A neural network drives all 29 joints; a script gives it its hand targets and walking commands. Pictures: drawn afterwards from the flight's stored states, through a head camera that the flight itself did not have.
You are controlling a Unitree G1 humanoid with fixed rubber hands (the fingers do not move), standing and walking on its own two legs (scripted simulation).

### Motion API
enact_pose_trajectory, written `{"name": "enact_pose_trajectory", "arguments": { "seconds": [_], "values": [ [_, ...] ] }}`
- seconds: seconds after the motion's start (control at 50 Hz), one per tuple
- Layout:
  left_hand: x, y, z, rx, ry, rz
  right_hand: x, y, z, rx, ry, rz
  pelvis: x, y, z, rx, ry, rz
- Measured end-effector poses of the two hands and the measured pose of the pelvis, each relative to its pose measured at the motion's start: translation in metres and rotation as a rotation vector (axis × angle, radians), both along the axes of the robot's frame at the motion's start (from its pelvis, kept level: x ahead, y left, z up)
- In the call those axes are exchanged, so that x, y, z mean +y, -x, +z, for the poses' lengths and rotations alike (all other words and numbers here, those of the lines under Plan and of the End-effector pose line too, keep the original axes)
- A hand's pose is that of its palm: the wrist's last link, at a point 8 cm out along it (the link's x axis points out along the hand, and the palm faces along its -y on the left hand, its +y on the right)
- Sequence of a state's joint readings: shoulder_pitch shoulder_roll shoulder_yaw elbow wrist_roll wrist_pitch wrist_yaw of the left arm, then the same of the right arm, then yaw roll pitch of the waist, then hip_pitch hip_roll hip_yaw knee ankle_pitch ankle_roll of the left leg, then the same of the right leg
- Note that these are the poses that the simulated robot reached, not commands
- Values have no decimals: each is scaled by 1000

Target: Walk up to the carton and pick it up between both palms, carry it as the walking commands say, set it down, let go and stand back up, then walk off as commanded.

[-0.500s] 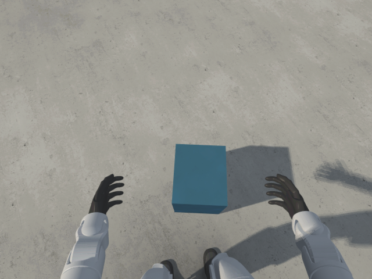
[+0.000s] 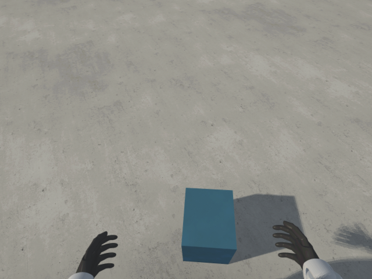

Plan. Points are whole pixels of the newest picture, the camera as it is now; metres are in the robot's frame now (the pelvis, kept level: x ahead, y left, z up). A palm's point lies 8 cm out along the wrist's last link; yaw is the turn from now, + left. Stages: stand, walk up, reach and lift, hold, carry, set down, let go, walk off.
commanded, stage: let go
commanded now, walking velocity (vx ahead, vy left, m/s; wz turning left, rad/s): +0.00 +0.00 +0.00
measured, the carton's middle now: (207, 226) +0.44 -0.08 -0.64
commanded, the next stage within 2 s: stand in 0.16 s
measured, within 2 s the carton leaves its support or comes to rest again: neither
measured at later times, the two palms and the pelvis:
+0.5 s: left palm out of the picture +0.14 +0.24 -0.12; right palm out of the picture +0.13 -0.29 -0.10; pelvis +0.05 -0.01 -0.01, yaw -3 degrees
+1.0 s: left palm out of the picture +0.12 +0.23 -0.14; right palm out of the picture +0.05 -0.28 -0.13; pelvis +0.05 -0.02 -0.02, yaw -6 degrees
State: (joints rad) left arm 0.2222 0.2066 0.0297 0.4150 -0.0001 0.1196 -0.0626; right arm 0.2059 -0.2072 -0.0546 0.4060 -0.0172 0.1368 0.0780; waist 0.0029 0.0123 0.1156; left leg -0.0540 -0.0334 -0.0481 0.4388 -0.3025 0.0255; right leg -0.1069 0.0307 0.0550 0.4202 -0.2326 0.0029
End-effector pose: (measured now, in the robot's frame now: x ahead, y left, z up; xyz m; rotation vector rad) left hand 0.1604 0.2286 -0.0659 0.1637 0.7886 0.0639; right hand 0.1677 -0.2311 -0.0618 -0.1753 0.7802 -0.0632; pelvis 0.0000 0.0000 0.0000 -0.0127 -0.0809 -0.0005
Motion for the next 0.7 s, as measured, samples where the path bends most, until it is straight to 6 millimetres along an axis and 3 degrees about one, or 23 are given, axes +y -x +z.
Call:
{"name": "enact_pose_trajectory", "arguments": {
  "seconds": [0.18,0.3,0.4,0.7],
  "values": [
    [-6,-3,-4,-2,-30,-11,-12,5,-3,23,36,-23,-6,-6,-2,11,0,-5],
    [13,19,-26,95,-121,2,-40,20,-20,29,130,-68,-9,-21,-6,102,2,-29],
    [17,26,-40,170,-128,8,-52,31,-31,79,143,-106,-12,-35,-9,139,1,-43],
    [6,18,-62,269,-125,-2,-54,60,-57,225,125,-176,-17,-56,-16,153,-9,-73]
  ]
}}
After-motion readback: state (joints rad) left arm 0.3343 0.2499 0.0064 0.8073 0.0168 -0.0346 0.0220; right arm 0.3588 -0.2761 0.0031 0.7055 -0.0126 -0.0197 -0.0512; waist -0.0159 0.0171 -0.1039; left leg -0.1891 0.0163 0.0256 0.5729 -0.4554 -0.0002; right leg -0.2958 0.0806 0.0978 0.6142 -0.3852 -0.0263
